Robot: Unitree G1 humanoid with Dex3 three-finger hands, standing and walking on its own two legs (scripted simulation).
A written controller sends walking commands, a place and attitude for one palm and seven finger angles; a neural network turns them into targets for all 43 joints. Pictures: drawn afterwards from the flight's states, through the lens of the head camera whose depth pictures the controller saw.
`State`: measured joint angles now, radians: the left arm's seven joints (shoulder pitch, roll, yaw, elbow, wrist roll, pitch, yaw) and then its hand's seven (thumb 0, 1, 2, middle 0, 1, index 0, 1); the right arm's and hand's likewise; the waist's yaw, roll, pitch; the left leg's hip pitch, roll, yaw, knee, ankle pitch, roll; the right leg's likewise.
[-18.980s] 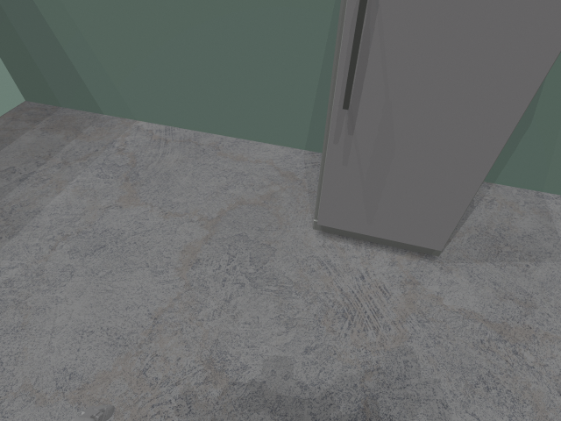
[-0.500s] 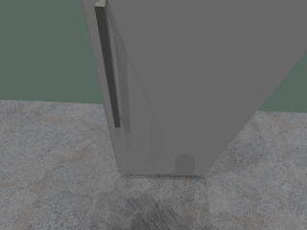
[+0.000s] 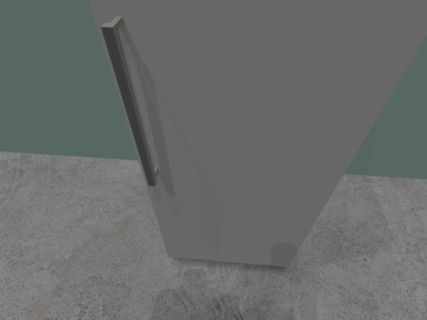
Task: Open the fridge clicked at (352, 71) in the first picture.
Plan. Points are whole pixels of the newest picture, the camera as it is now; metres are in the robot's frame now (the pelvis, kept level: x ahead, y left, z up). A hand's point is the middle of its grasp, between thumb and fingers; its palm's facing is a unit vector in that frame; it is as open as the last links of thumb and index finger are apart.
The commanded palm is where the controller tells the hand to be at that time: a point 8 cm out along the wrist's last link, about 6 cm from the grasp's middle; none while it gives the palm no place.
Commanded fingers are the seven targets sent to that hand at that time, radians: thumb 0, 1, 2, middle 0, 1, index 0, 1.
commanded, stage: come to a stop and stand still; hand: left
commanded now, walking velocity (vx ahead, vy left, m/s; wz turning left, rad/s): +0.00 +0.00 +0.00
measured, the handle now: (139, 120) +0.47 +0.19 +0.13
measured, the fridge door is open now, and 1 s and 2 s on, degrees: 0 0 0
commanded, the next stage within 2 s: look again from close up in 0.12 s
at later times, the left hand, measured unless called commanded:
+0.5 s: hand out of the picture +0.01 +0.23 -0.18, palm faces +0.06 -0.97 -0.22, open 7.4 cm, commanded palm none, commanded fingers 0.00 0.90 0.90 -0.20 -0.30 -0.20 -0.30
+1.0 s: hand out of the picture -0.09 +0.30 -0.18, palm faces +0.02 -0.97 -0.25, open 7.4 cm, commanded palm none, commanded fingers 0.00 0.90 0.90 -0.20 -0.30 -0.20 -0.30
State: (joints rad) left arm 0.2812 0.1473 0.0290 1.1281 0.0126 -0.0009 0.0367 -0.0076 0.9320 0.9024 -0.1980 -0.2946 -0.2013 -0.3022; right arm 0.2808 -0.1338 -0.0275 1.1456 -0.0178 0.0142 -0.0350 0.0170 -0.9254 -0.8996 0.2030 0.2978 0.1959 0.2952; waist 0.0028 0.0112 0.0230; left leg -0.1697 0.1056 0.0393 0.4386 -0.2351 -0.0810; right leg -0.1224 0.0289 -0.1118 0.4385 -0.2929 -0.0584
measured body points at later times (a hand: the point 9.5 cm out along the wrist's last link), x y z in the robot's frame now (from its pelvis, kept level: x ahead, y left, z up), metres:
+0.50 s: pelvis -0.01 +0.05 -0.01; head -0.03 +0.06 +0.44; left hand +0.00 +0.28 -0.16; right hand +0.04 -0.18 -0.15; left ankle +0.00 +0.17 -0.74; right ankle -0.03 -0.07 -0.74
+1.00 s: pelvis -0.07 +0.10 +0.00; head -0.08 +0.10 +0.45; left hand -0.09 +0.35 -0.16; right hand -0.06 -0.15 -0.15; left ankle +0.00 +0.17 -0.74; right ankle -0.03 -0.07 -0.74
